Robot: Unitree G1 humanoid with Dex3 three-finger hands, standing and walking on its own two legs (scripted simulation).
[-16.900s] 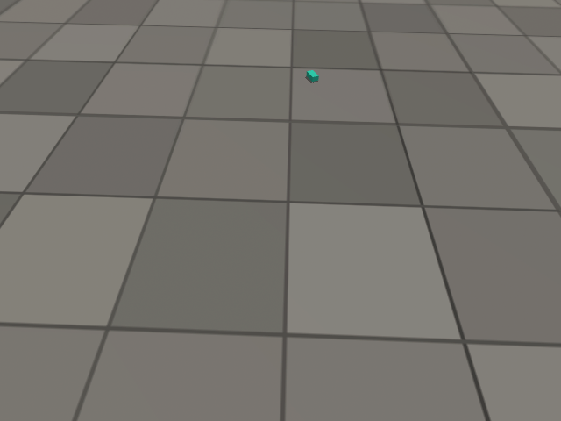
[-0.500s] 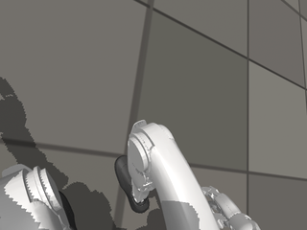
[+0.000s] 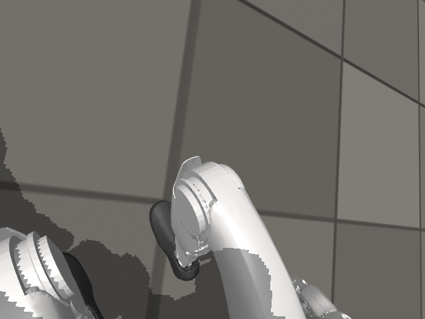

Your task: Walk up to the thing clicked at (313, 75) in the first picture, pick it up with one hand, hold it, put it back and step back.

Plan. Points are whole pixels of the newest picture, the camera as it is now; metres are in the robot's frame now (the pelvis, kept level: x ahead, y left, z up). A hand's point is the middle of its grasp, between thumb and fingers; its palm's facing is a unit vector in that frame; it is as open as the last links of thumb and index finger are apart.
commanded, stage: rest palm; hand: left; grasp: from above
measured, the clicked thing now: out of the picture +0.57 +0.33 -0.31
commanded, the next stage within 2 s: none
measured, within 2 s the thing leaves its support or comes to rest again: neither
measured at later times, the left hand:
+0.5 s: hand out of the picture +0.54 +0.31 -0.23, palm faces -0.48 -0.09 -0.88, open 13.4 cm
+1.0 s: hand out of the picture +0.53 +0.31 -0.24, palm faces -0.47 -0.08 -0.88, open 13.2 cm
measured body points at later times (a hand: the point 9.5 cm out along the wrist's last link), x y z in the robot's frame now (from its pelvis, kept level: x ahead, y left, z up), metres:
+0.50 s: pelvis +0.01 +0.00 +0.00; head +0.32 +0.11 +0.30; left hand +0.56 +0.31 -0.18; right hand +0.03 -0.25 -0.06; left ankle +0.07 +0.12 -0.29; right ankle +0.12 -0.11 -0.29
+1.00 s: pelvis +0.01 +0.01 +0.00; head +0.32 +0.12 +0.30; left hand +0.55 +0.32 -0.19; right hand +0.04 -0.25 -0.05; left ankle +0.07 +0.12 -0.29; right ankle +0.12 -0.11 -0.29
